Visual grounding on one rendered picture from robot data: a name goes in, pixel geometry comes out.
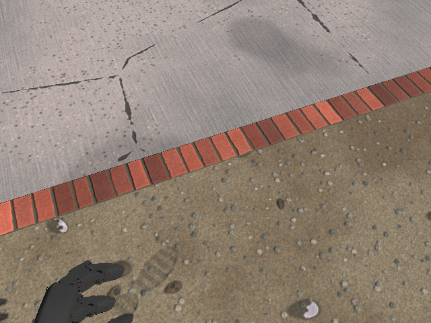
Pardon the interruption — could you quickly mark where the robot left hand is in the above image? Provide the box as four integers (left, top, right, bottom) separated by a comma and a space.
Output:
32, 260, 134, 323

